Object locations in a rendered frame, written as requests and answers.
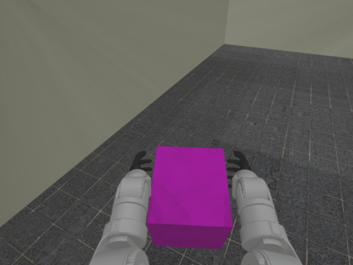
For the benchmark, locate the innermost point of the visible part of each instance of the carton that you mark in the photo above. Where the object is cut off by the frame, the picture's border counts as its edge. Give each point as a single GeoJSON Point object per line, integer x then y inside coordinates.
{"type": "Point", "coordinates": [189, 204]}

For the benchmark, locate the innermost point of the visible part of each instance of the robot right upper arm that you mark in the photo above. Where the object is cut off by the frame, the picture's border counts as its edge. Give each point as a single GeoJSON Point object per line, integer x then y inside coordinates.
{"type": "Point", "coordinates": [263, 257]}

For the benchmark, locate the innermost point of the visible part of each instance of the robot right forearm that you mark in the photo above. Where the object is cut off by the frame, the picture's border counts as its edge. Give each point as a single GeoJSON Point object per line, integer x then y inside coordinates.
{"type": "Point", "coordinates": [260, 226]}

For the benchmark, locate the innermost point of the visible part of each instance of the robot left hand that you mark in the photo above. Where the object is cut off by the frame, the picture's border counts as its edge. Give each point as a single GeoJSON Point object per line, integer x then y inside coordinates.
{"type": "Point", "coordinates": [137, 162]}

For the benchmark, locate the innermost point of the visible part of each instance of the robot left upper arm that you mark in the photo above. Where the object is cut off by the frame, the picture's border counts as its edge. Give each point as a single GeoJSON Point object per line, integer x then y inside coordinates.
{"type": "Point", "coordinates": [122, 256]}

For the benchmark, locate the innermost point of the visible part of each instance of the robot right hand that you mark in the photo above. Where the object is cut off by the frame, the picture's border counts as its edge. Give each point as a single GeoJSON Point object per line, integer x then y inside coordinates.
{"type": "Point", "coordinates": [243, 163]}

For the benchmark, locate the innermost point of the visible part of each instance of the robot left forearm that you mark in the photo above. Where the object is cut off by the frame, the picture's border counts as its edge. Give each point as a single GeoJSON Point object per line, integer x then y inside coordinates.
{"type": "Point", "coordinates": [127, 225]}

